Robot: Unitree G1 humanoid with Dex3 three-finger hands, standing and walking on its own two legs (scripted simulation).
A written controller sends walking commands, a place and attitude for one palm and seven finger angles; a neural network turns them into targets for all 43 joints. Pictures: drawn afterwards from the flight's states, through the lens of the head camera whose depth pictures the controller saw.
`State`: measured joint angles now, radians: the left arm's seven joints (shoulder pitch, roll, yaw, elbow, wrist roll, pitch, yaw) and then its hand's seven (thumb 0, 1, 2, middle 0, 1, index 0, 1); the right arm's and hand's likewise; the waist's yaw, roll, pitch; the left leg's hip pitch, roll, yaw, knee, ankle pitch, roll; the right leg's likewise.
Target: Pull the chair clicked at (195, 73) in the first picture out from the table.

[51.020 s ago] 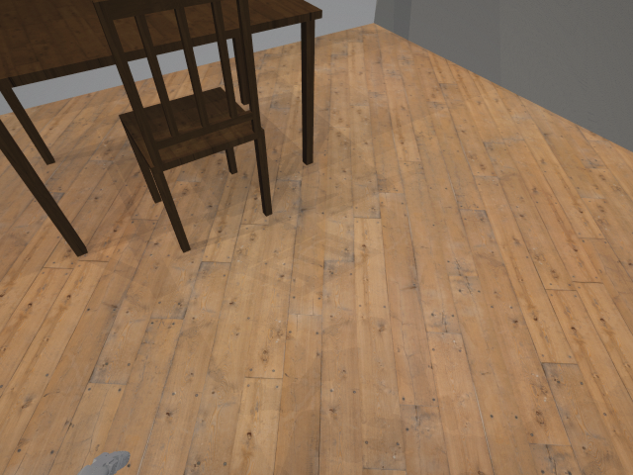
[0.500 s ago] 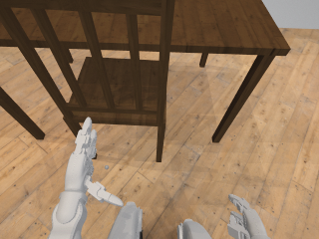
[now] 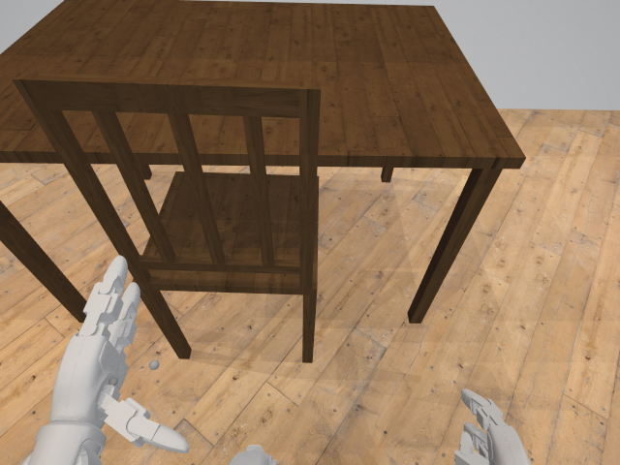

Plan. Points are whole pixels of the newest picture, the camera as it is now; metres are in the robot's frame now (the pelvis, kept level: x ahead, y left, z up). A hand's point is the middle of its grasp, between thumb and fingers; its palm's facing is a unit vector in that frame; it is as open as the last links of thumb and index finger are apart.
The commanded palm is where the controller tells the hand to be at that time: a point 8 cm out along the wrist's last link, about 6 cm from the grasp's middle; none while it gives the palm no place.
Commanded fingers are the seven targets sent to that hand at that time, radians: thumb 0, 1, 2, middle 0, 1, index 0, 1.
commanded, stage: draw the hand back to the body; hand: left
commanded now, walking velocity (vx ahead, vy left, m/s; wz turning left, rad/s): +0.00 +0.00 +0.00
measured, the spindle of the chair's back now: (202, 201) +0.54 +0.20 +0.00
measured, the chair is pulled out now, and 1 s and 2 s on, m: -0.08 -0.08 -0.08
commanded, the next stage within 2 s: step back with the hand held close in 1.08 s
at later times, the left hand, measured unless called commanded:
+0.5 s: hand (33, 323) +0.22 +0.25 +0.18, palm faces +0.33 -0.86 -0.40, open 12.3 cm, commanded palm +0.18 +0.30 +0.21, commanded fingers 0.00 0.57 0.74 -0.16 -0.23 -0.16 -0.23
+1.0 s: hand out of the picture +0.21 +0.27 +0.22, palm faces +0.39 -0.84 -0.38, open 7.5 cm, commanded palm +0.17 +0.32 +0.25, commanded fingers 0.00 0.90 0.90 -0.20 -0.30 -0.20 -0.30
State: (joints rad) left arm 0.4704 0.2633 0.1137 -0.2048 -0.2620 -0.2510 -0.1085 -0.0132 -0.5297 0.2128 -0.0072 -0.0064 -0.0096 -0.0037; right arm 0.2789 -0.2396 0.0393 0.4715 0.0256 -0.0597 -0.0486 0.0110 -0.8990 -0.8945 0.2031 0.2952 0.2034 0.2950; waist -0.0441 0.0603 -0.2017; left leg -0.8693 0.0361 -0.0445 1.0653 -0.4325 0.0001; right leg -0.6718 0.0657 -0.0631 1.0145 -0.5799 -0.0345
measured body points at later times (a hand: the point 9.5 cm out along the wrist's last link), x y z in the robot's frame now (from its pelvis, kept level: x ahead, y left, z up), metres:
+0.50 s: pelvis +0.03 +0.02 +0.06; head +0.00 +0.00 +0.51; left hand +0.20 +0.29 +0.20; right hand +0.20 -0.22 -0.02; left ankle +0.05 +0.12 -0.67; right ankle -0.05 -0.10 -0.67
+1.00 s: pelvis +0.02 +0.02 +0.07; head -0.01 +0.00 +0.52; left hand +0.18 +0.31 +0.24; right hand +0.18 -0.22 -0.01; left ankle +0.05 +0.12 -0.67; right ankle -0.04 -0.10 -0.67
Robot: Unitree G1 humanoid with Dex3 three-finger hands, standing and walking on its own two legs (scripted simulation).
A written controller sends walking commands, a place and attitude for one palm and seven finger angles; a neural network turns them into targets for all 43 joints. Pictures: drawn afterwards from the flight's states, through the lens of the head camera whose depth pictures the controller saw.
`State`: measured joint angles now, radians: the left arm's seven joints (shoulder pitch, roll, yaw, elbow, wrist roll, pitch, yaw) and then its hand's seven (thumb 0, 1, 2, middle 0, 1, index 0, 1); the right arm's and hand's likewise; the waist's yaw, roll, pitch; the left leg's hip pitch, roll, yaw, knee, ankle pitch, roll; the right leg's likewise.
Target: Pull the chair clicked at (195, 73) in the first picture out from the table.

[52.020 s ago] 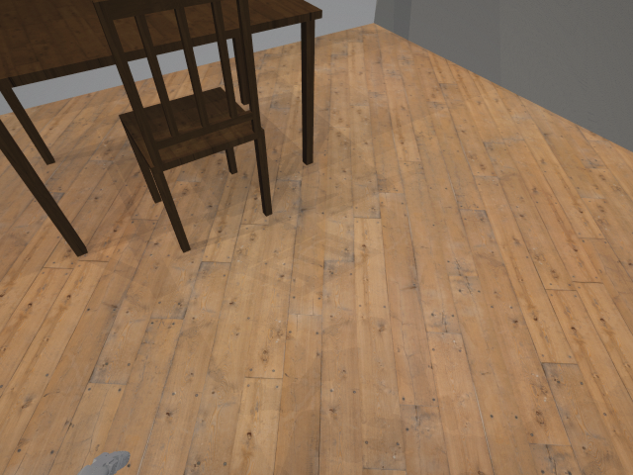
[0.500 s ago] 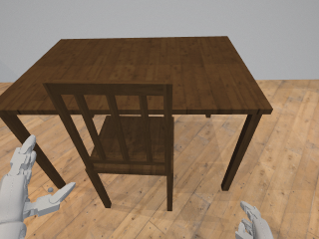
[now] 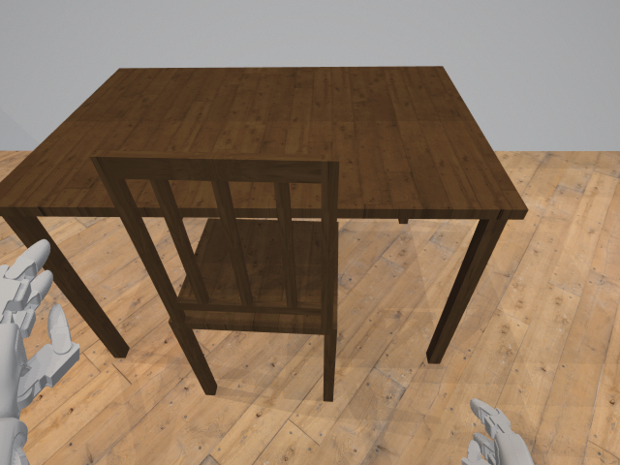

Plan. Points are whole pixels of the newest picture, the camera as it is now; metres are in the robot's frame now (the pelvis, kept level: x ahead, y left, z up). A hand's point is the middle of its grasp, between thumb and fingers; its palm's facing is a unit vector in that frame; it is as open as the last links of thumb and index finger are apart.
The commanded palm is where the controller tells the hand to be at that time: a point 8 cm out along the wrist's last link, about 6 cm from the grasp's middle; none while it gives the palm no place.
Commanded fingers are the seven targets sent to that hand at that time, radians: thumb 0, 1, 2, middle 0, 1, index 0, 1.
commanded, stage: draw the hand back to the body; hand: left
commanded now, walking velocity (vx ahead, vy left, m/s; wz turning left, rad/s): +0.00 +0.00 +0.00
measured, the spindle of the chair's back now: (235, 250) +0.52 +0.21 -0.07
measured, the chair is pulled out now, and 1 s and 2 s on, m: -0.08 -0.08 -0.08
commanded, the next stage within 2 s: step back with the hand held close in 0.08 s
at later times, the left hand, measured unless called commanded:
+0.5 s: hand (105, 323) +0.21 +0.24 +0.14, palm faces +0.26 -0.83 -0.49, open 7.4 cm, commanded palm +0.15 +0.29 +0.18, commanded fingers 0.00 0.90 0.90 -0.20 -0.30 -0.20 -0.30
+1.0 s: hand out of the picture +0.10 +0.28 +0.15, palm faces +0.41 -0.79 -0.46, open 7.4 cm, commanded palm +0.04 +0.33 +0.18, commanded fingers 0.00 0.90 0.90 -0.20 -0.30 -0.20 -0.30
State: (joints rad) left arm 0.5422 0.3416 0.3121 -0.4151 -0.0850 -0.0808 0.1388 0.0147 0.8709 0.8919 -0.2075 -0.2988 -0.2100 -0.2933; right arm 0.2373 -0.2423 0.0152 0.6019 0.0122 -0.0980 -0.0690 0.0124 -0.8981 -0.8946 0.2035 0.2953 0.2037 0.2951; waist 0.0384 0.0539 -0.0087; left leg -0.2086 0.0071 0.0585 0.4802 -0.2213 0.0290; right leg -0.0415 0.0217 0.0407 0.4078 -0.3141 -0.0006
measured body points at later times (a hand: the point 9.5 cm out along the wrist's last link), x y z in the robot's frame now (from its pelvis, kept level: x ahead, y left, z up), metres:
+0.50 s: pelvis -0.01 +0.01 +0.01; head +0.01 +0.00 +0.45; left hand +0.19 +0.28 +0.17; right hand +0.15 -0.25 -0.08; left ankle +0.03 +0.10 -0.74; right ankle -0.06 -0.13 -0.74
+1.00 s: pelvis -0.11 +0.03 -0.01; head -0.08 +0.04 +0.44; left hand +0.07 +0.32 +0.17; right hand +0.06 -0.21 -0.09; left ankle +0.02 +0.10 -0.74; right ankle -0.06 -0.12 -0.74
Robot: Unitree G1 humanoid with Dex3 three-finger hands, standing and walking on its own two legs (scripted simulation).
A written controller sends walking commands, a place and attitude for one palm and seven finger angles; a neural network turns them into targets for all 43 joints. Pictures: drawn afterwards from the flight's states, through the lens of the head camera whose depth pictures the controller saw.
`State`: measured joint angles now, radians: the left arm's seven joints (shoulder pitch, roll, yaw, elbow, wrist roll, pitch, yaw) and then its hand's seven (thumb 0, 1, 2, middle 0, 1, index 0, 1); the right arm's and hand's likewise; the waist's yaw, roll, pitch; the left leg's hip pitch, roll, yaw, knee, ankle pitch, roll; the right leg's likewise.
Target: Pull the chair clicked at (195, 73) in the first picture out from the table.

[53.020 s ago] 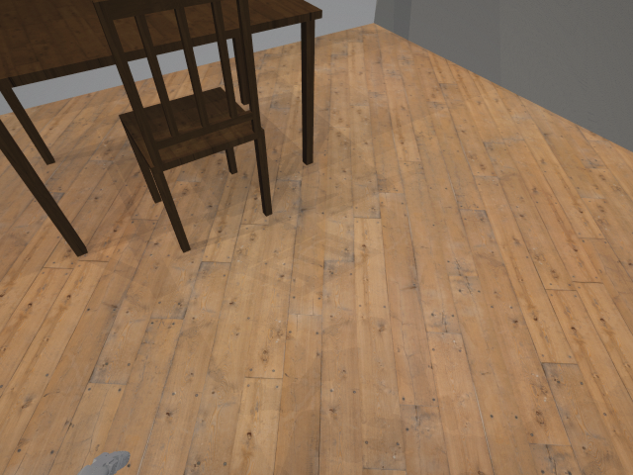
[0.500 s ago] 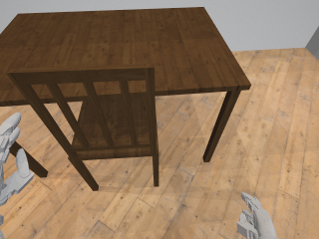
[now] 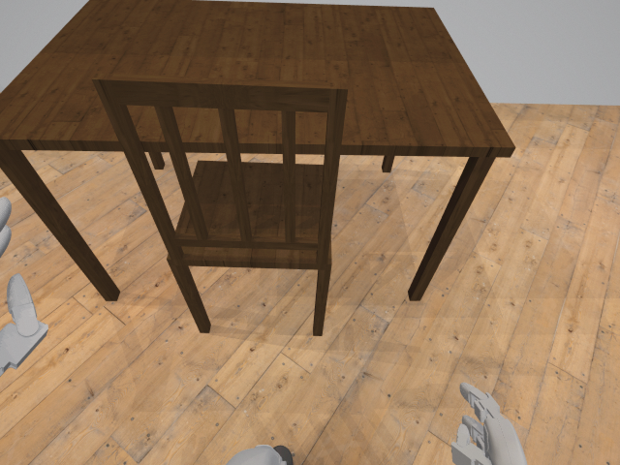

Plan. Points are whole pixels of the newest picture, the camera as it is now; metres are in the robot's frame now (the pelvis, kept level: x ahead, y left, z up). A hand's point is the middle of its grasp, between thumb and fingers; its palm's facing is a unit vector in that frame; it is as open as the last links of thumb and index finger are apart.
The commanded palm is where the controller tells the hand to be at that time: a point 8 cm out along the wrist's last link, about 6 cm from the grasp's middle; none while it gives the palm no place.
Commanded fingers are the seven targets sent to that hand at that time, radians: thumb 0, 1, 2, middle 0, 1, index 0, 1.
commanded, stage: step back with the hand held close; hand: left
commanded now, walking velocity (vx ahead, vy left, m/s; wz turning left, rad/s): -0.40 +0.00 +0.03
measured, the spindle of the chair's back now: (238, 184) +0.62 +0.19 -0.06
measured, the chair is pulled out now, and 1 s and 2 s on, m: -0.08 -0.08 -0.08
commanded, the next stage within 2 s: stop stepping back and stand still in 0.22 s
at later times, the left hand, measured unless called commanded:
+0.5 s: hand out of the picture +0.08 +0.28 +0.17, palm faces +0.47 -0.83 -0.31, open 7.4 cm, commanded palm +0.01 +0.31 +0.19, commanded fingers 0.00 0.90 0.90 -0.20 -0.30 -0.20 -0.30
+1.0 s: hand out of the picture +0.07 +0.21 +0.16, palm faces +0.29 -0.89 -0.36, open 7.4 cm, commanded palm +0.02 +0.25 +0.19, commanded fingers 0.00 0.90 0.90 -0.20 -0.30 -0.20 -0.30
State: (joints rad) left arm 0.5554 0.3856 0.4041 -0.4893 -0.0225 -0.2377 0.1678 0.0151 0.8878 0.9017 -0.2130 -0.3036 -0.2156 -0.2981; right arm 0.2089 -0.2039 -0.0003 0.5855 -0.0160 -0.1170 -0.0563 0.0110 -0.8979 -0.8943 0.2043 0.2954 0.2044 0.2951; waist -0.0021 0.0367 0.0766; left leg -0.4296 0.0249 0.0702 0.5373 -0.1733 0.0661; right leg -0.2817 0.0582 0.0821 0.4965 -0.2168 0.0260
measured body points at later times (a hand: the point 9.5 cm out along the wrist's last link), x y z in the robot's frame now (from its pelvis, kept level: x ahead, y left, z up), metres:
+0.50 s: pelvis -0.14 +0.01 +0.00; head -0.14 +0.05 +0.45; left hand +0.05 +0.32 +0.19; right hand +0.01 -0.22 -0.06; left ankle -0.08 +0.10 -0.73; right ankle -0.07 -0.14 -0.65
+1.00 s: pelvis -0.18 -0.02 +0.00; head -0.21 +0.00 +0.44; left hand +0.04 +0.25 +0.18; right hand -0.12 -0.30 -0.09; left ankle -0.11 +0.06 -0.73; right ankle -0.31 -0.08 -0.73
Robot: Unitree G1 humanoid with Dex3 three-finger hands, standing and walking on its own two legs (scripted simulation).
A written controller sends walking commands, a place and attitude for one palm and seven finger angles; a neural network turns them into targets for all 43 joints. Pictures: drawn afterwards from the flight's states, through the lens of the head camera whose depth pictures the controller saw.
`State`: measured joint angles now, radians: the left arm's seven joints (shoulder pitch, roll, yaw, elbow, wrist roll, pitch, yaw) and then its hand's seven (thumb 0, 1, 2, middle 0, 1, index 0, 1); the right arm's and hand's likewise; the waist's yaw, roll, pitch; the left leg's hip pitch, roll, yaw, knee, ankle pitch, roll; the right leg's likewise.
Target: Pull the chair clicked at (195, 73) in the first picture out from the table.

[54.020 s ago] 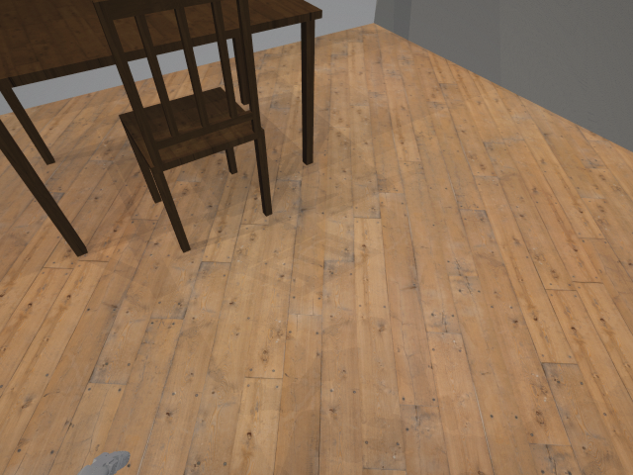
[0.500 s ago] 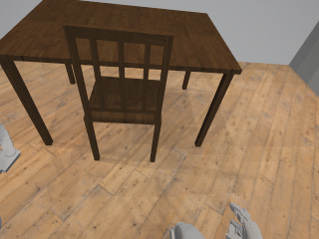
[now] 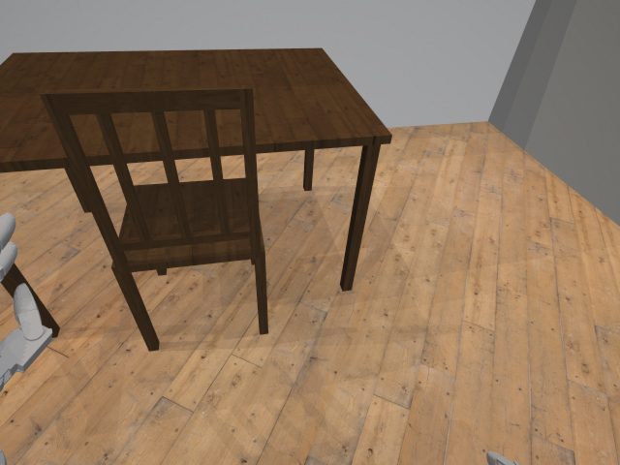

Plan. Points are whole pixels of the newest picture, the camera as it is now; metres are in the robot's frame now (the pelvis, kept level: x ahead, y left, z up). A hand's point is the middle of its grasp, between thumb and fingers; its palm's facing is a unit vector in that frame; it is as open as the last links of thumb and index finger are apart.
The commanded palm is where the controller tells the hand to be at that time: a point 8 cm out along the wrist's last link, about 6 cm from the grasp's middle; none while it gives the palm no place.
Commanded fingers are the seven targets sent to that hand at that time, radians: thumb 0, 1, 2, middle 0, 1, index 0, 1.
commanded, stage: stop stepping back and stand still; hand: left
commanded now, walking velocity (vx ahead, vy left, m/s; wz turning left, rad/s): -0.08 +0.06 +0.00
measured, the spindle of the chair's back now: (173, 181) +0.74 +0.37 -0.05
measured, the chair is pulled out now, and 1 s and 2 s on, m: -0.08 -0.08 -0.08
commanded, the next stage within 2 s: let the arm hang, fingers relaxed in 0.12 s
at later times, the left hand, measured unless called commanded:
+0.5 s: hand out of the picture +0.08 +0.15 -0.16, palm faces +0.16 -0.97 -0.16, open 7.2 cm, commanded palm none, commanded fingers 0.00 0.90 0.90 -0.20 -0.30 -0.20 -0.30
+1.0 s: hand out of the picture +0.01 +0.13 -0.16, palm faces +0.10 -0.98 -0.16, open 7.3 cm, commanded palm none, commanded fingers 0.00 0.90 0.90 -0.20 -0.30 -0.20 -0.30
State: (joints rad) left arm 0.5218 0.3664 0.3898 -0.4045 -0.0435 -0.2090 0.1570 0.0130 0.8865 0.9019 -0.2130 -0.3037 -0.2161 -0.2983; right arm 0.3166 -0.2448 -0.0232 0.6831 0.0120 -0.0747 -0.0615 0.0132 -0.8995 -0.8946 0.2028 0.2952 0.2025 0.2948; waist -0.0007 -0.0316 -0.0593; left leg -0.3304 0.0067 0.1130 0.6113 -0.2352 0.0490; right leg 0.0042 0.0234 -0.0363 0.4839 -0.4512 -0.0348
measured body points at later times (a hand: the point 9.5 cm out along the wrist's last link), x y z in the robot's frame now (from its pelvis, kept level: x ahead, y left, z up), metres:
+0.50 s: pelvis +0.02 -0.02 -0.01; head +0.02 -0.01 +0.44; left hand +0.07 +0.20 -0.14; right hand +0.09 -0.25 -0.14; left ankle +0.05 +0.09 -0.73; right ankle +0.00 -0.12 -0.73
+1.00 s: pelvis +0.04 -0.02 +0.01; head +0.04 -0.03 +0.46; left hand +0.01 +0.18 -0.15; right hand +0.03 -0.22 -0.15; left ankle +0.05 +0.09 -0.73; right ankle +0.00 -0.12 -0.73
